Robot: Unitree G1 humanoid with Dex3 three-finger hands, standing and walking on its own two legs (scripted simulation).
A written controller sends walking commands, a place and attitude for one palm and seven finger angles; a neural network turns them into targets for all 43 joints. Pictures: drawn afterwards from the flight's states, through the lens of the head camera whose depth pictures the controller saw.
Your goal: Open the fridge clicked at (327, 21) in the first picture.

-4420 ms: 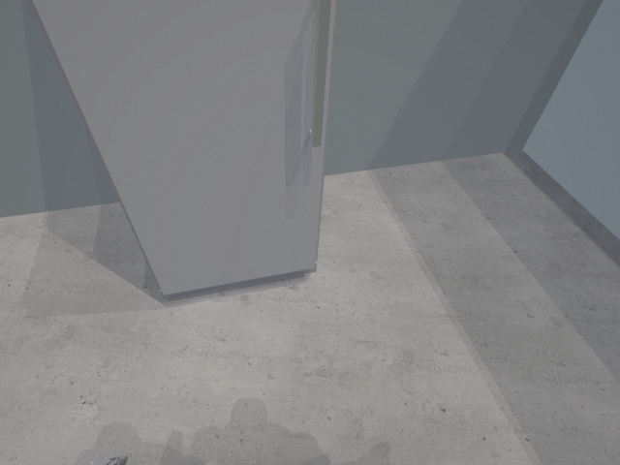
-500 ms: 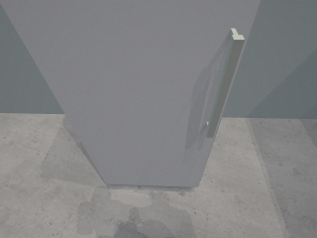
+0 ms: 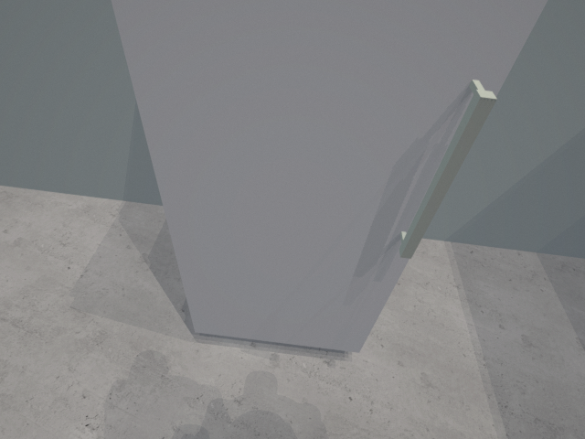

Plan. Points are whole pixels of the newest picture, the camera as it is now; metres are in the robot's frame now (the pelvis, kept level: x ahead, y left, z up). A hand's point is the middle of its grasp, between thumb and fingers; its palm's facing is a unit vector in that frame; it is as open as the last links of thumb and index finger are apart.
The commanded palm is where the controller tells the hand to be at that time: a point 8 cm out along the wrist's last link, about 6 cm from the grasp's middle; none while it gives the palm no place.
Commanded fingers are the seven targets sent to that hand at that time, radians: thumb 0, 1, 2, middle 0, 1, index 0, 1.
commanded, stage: come to a stop and stand still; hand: right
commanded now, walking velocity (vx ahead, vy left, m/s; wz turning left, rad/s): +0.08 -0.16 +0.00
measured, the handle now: (434, 183) +0.52 -0.21 +0.10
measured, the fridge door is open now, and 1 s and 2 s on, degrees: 0 0 0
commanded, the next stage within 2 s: look again from close up in 1.56 s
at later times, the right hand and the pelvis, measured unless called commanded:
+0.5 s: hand out of the picture -0.02 -0.22 -0.18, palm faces +0.07 +0.98 -0.18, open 7.4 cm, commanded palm none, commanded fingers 0.00 -0.90 -0.90 0.20 0.30 0.20 0.30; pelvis -0.01 -0.05 +0.00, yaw -1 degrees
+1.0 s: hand out of the picture +0.00 -0.20 -0.17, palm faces +0.05 +0.98 -0.19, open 7.4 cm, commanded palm none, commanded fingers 0.00 -0.90 -0.90 0.20 0.30 0.20 0.30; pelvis +0.00 -0.03 +0.00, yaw -1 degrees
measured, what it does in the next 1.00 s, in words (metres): steps on the spot: right foot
